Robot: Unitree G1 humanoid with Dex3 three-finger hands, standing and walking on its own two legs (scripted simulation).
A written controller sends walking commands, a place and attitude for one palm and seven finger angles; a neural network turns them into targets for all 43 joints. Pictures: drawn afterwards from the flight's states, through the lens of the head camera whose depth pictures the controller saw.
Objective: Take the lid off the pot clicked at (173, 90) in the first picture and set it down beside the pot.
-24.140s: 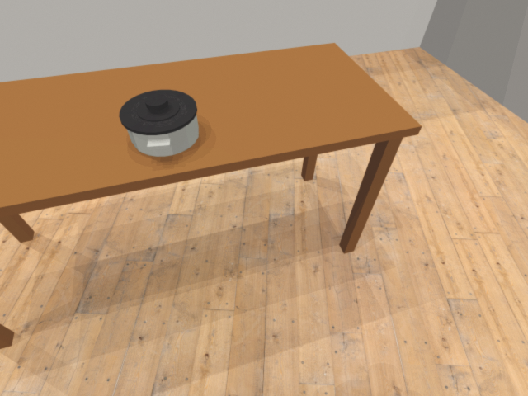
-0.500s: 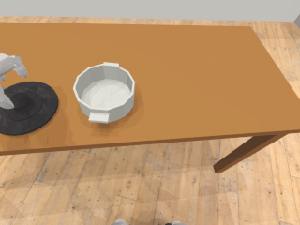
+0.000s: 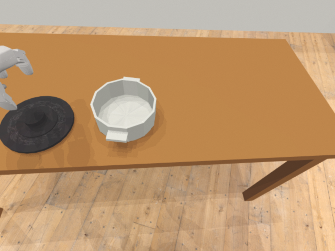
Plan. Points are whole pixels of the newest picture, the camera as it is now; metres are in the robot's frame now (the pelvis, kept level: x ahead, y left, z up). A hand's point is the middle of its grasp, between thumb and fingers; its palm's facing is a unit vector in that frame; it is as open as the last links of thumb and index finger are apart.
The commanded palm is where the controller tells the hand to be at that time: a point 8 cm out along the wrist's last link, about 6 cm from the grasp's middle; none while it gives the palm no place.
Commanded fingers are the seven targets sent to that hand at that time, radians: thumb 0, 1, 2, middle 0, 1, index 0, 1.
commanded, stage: raise the empty hand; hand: left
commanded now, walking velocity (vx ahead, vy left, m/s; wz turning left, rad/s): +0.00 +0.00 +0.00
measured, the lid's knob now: (34, 117) +0.46 +0.36 -0.02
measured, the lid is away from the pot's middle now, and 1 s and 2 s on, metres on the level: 0.25 0.25 0.25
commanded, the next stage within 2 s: draw the hand back to the body in 0.24 s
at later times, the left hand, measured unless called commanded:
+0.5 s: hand (0, 81) +0.44 +0.34 +0.14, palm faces -0.36 -0.11 -0.93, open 11.0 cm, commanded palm +0.44 +0.33 +0.20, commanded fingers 0.00 0.01 0.60 -0.33 -0.89 -0.33 -0.89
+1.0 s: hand (26, 83) +0.41 +0.27 +0.17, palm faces +0.27 -0.84 -0.48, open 11.0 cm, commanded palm +0.36 +0.31 +0.20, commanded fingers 0.00 0.10 0.63 -0.32 -0.83 -0.32 -0.83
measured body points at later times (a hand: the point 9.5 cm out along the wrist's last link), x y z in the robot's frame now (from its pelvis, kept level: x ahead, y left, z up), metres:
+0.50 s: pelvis +0.00 +0.00 +0.01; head +0.07 +0.01 +0.45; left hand +0.46 +0.34 +0.19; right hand +0.04 -0.28 -0.11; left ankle +0.00 +0.05 -0.73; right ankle -0.01 -0.17 -0.73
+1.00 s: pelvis +0.00 -0.03 +0.02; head +0.03 -0.01 +0.46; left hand +0.39 +0.31 +0.20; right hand +0.13 -0.26 -0.09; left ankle +0.00 +0.05 -0.73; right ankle -0.01 -0.17 -0.73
